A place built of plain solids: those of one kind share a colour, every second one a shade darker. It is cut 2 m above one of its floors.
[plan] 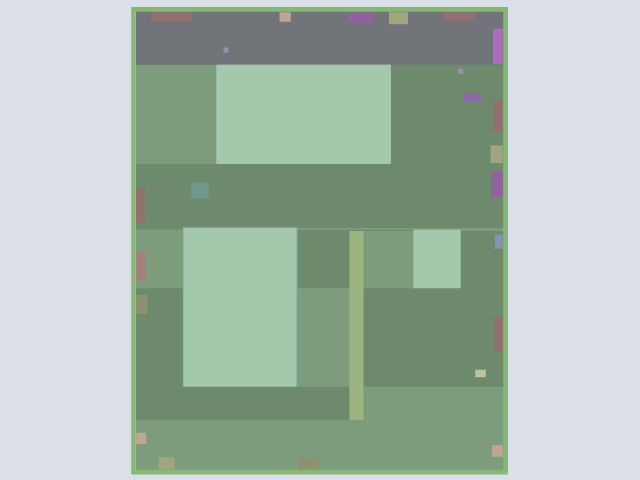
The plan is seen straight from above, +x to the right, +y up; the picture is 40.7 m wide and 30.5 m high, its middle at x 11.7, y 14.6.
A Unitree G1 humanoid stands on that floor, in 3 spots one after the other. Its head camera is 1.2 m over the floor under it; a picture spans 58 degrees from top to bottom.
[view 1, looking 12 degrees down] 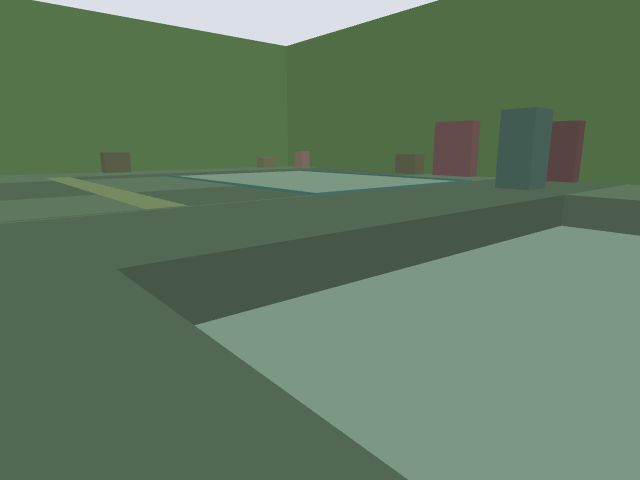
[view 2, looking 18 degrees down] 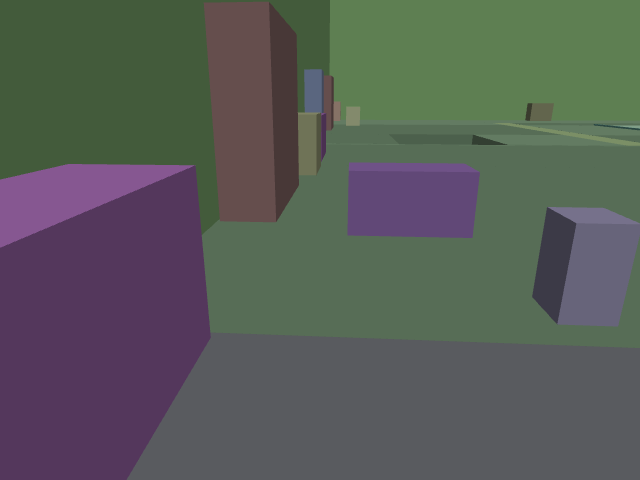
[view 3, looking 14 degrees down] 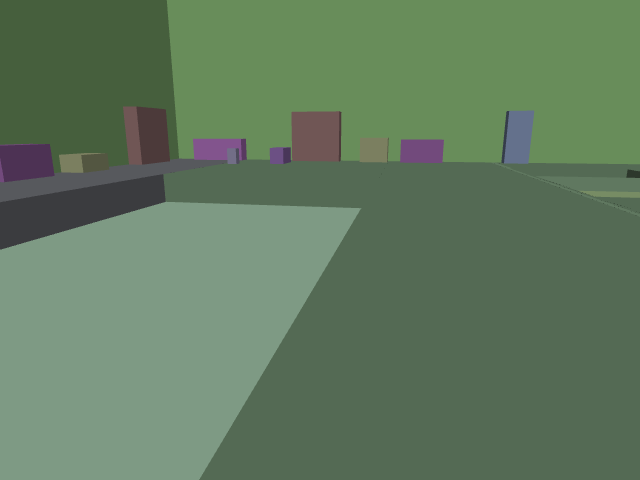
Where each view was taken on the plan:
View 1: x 17.33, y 23.99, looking -130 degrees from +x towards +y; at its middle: floor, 6.09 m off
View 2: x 21.97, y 27.76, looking -86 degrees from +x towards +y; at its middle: floor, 3.89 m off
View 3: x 4.49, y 18.76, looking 11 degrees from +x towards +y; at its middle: bay_floor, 8.35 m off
